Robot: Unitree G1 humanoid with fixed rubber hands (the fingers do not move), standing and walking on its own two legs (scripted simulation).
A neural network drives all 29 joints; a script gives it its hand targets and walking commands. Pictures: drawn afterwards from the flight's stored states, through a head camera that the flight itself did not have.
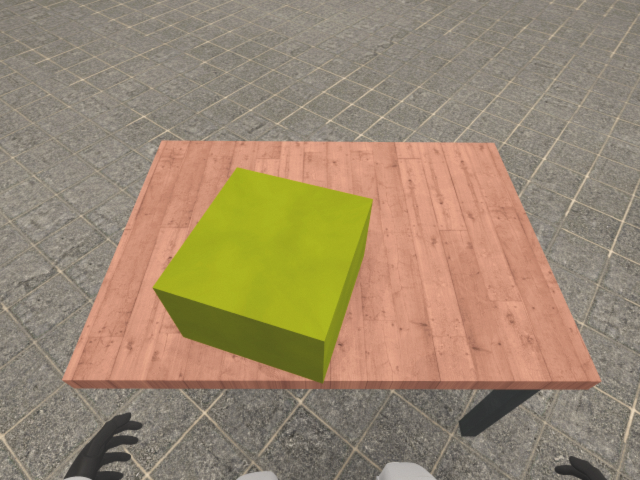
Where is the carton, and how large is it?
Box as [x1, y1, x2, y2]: [152, 167, 372, 383]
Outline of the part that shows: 237,167 152,287 183,336 322,383 363,256 372,199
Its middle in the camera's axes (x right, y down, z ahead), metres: -0.08 +0.05 +0.69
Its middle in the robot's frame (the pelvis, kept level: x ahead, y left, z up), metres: +0.46 +0.10 -0.11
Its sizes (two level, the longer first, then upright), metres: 0.282 0.266 0.169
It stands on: a table, 0.55 m high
